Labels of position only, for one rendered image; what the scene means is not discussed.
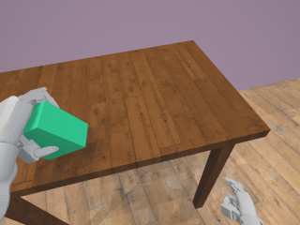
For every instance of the robot right hand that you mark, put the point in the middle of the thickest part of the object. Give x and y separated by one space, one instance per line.
240 205

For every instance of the table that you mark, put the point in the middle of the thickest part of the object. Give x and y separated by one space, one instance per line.
142 107

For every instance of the left robot forearm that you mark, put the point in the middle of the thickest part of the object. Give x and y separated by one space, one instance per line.
8 172

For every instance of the right robot forearm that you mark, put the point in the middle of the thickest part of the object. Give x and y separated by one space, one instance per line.
250 220

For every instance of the sponge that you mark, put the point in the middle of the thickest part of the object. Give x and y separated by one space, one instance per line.
48 125

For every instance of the robot left hand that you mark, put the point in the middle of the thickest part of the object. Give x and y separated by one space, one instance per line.
14 115

